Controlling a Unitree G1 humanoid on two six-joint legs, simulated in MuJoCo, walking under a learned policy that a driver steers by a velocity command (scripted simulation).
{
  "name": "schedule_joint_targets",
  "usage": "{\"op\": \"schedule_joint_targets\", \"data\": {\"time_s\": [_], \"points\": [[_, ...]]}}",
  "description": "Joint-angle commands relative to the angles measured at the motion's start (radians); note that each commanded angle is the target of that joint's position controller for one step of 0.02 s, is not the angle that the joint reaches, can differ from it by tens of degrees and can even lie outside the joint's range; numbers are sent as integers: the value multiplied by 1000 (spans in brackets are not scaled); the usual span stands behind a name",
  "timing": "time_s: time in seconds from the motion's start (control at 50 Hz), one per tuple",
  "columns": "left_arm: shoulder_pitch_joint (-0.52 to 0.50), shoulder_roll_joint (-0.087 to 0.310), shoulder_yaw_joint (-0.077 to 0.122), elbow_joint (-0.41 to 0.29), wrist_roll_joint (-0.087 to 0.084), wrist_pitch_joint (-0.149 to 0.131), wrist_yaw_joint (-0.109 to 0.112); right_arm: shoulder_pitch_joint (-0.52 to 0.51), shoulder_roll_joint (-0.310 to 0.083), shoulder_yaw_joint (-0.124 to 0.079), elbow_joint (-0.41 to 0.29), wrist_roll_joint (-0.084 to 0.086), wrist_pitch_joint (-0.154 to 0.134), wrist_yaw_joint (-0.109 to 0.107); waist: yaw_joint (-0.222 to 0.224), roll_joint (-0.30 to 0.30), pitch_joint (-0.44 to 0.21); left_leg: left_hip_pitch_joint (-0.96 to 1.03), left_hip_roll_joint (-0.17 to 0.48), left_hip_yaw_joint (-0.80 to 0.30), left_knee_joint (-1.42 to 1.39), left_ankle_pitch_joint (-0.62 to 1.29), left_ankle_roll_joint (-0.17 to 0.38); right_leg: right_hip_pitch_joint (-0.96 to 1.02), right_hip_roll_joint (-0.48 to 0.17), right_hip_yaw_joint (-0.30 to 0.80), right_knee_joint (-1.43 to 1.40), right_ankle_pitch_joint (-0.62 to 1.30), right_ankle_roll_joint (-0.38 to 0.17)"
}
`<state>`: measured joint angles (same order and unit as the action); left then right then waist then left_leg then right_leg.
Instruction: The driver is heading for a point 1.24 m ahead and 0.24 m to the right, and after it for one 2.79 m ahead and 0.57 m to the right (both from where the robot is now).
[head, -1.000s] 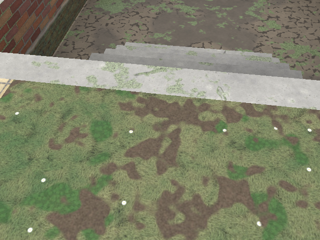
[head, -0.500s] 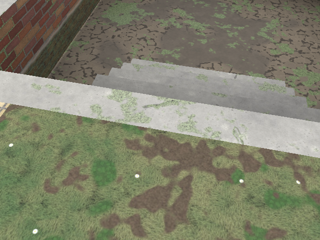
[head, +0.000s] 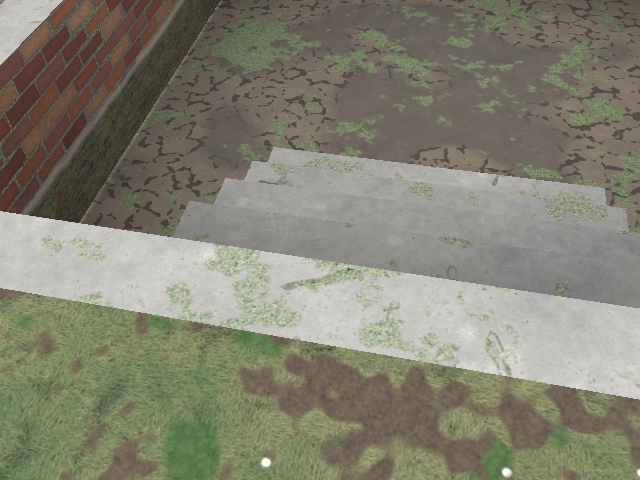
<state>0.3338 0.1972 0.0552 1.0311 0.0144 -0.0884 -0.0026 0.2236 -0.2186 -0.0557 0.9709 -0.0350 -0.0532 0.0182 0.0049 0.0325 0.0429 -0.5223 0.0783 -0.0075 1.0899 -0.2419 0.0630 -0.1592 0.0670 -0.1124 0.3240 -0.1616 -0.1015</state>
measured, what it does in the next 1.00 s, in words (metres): walks ahead, turning right: left foot, then right foot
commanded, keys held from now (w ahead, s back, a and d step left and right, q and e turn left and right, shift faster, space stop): w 0.16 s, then w+e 0.72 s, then w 0.12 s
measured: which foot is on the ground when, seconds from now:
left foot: up 0.00-0.32, down 0.34-0.90, up 0.92-1.00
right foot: down 0.00-0.34, up 0.36-0.86, down 0.88-1.00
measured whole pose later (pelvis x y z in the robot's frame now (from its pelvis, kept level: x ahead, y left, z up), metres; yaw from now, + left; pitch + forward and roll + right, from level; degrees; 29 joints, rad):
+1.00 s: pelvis +0.50 -0.05 -0.02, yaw -24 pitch +0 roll +0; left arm 0.17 0.24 0.07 0.87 0.02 -0.02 -0.01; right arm 0.30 -0.22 -0.06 0.90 -0.01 -0.06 -0.01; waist -0.02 0.01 0.07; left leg -0.35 0.10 0.06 1.25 -0.38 0.00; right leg -0.33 0.09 -0.10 0.55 -0.22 -0.13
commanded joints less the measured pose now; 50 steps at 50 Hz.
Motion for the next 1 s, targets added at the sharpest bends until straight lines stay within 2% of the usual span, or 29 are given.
{"op": "schedule_joint_targets", "data": {"time_s": [0.02, 0.1, 0.18, 0.24, 0.28, 0.3, 0.32, 0.34, 0.36, 0.38, 0.4, 0.42, 0.44, 0.46, 0.48, 0.52, 0.58, 0.68, 0.76, 0.82, 0.84, 0.86, 0.88, 0.9, 0.92, 0.94, 0.96, 0.98, 1.0], "points": [[49, 108, 12, -28, -3, -21, 3, 13, -32, -3, -41, -3, 16, 8, -24, -79, 31, -100, 43, 13, -76, 93, -31, 6, -270, 226, -224, 123, -116], [112, 101, 5, -16, -5, -18, 3, -142, -25, 6, -94, 9, 13, 12, 15, -83, 54, -134, 36, 45, -292, 203, -53, 68, -247, 177, -231, 200, -101], [185, 100, 2, 9, -1, -17, 8, -254, -23, 13, -132, 12, 7, 11, 55, -94, 63, -119, 4, 73, -433, 238, -41, 162, -259, 163, -197, 301, -101], [193, 119, 7, 17, 7, -9, 16, -290, -40, 9, -161, 14, -5, 9, 52, -101, 69, -111, -15, 61, -495, 174, -24, 240, -289, 199, -131, 406, -107], [153, 140, 13, 8, 13, -5, 20, -239, -57, 2, -158, 17, -19, 5, 15, -108, 48, -8, -41, 61, -546, 103, -4, 244, -294, 208, -56, 523, -90], [128, 151, 17, 3, 12, -4, 19, -155, -73, -6, -135, 16, -27, -2, -23, -110, 9, 113, -71, 71, -581, 75, 9, 225, -281, 203, 31, 625, -75], [104, 149, 16, -3, 5, -3, 15, 4, -95, -19, -84, 8, -39, -12, -92, -72, -75, 323, -87, 80, -652, 122, 30, 169, -233, 170, 207, 636, -53], [96, 115, 6, -31, -7, -5, 10, 181, -169, -41, -50, -19, -51, -26, -151, 4, -206, 594, 74, -81, -663, 61, 73, -14, -174, 135, 468, 399, -32], [218, -7, -17, -56, -50, -1, 7, 253, -284, -69, -47, -34, -46, -26, -108, 239, -353, 883, 379, -516, -745, -16, 186, -369, -7, 45, 827, -254, 16], [175, 106, 12, -45, -20, 10, 15, 182, -221, -59, -67, -6, -28, -21, -97, 113, -328, 790, 367, -610, -814, -96, 183, -445, -38, 153, 941, -335, -1], [100, 113, 20, -63, -13, 15, 11, 76, -148, -37, -84, 3, -26, -20, -57, 43, -172, 645, 328, -446, -832, -114, 151, -472, -90, 169, 949, -249, -7], [57, 89, 18, -73, -12, 15, 4, 20, -95, -24, -90, 5, -31, -18, -39, 14, -91, 523, 283, -324, -872, -45, 126, -454, -126, 166, 910, -180, -4], [43, 78, 21, -75, -2, 25, -2, 7, -69, -16, -84, 6, -37, -21, -20, 33, -51, 452, 241, -228, -895, 12, 95, -428, -147, 164, 876, -148, 0], [56, 67, 22, -76, 12, 41, -10, 9, -51, -11, -73, 12, -42, -28, 4, 55, -31, 399, 210, -152, -911, 61, 74, -398, -161, 160, 853, -133, 9], [61, 52, 22, -78, 15, 55, -17, 28, -47, -10, -64, 14, -49, -30, 13, 60, -32, 380, 204, -112, -918, 102, 70, -383, -161, 153, 851, -121, 16], [25, 40, 22, -99, 17, 73, -26, 70, -62, -14, -51, 22, -65, -32, 22, 44, -20, 379, 203, -47, -939, 167, 77, -424, -170, 142, 843, -80, 26], [-75, 43, 21, -142, 17, 86, -36, 118, -69, -15, -39, 16, -69, -32, 15, 37, 9, 402, 194, 43, -950, 232, 81, -520, -184, 130, 785, 21, 41], [-254, 31, 3, -216, 16, 82, -56, 163, -83, -13, -29, 16, -66, -35, -14, 36, 53, 428, 173, 172, -944, 336, 70, -501, -164, 61, 502, 168, 44], [-346, 41, -3, -269, 26, 85, -54, 226, -117, -22, -13, 15, -53, -46, -41, 36, 67, 544, 209, 231, -890, 480, 66, -468, -134, -13, 375, 103, 4], [-305, 66, 10, -272, 28, 82, -48, 219, -154, -30, -14, 12, -32, -55, -11, 68, 25, 616, 216, 283, -733, 846, 50, -356, -61, -62, 334, -42, -48], [-235, 81, 19, -256, 28, 79, -43, 212, -170, -35, -16, 12, -21, -56, 20, 78, -14, 627, 219, 292, -616, 963, 47, -281, -23, -72, 323, -97, -71], [-131, 100, 32, -228, 26, 72, -36, 201, -187, -39, -24, 13, -8, -53, 60, 69, -79, 608, 216, 297, -445, 966, 41, -162, 14, -71, 278, -115, -95], [17, 141, 54, -182, 34, 61, -23, 183, -186, -39, -39, 18, 0, -47, 133, 16, -163, 481, 194, 310, -199, 789, 7, 62, 11, -12, 176, -65, -130], [74, 250, 82, -175, 44, 55, -9, 211, -83, -15, -85, 27, -1, -40, 117, -153, -261, 144, 112, 296, 130, 139, -36, 350, -262, 364, 145, -117, -211], [67, 320, 92, -203, 14, 65, -8, 177, -88, -18, -155, 28, -10, -26, 91, -221, -326, -132, -81, 123, 368, -330, -82, 459, -452, 862, -33, -46, -332], [62, 275, 81, -185, -2, 77, 0, 64, -120, -24, -170, 23, -16, -24, 107, -62, -204, -225, -14, 17, 354, -213, -74, 385, -426, 695, -62, 18, -297], [24, 221, 66, -172, -5, 73, 6, 61, -102, -16, -170, 35, -28, -22, 74, -60, -99, -221, 17, 21, 305, -141, -64, 265, -396, 564, -61, 88, -262], [-25, 170, 51, -173, -4, 63, 7, 87, -96, -15, -145, 30, -30, -24, 24, -8, -49, -153, 52, 8, 209, -97, -56, 153, -333, 456, -74, 185, -204], [-59, 138, 38, -173, -9, 51, 11, 113, -95, -16, -133, 9, -16, -23, -15, -16, -33, -83, 68, 3, 147, -76, -61, 76, -284, 382, -90, 249, -170]]}}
